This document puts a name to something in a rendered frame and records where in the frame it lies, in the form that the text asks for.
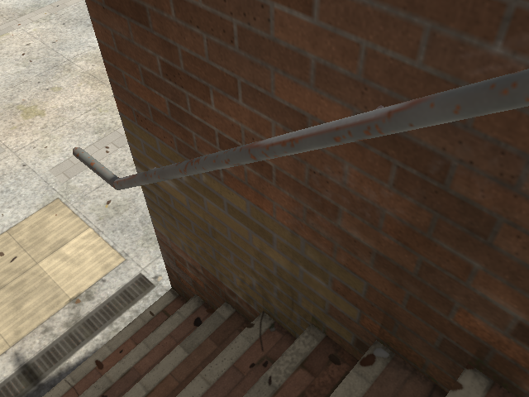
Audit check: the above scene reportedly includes stairs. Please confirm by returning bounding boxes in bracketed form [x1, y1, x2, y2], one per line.
[42, 288, 516, 397]

